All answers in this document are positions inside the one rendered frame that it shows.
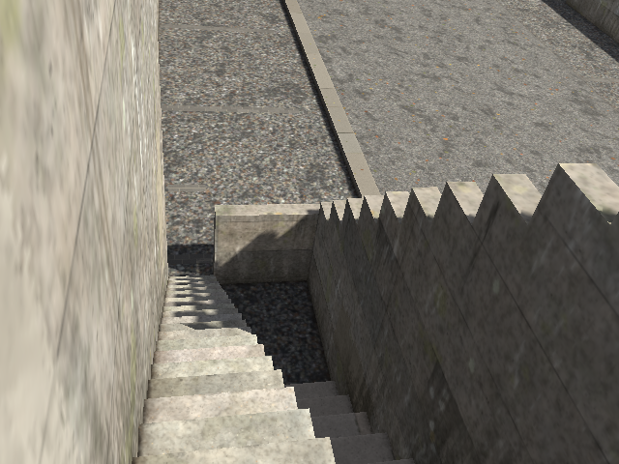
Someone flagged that stairs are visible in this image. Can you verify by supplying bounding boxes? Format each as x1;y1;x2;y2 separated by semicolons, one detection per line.
132;275;336;464

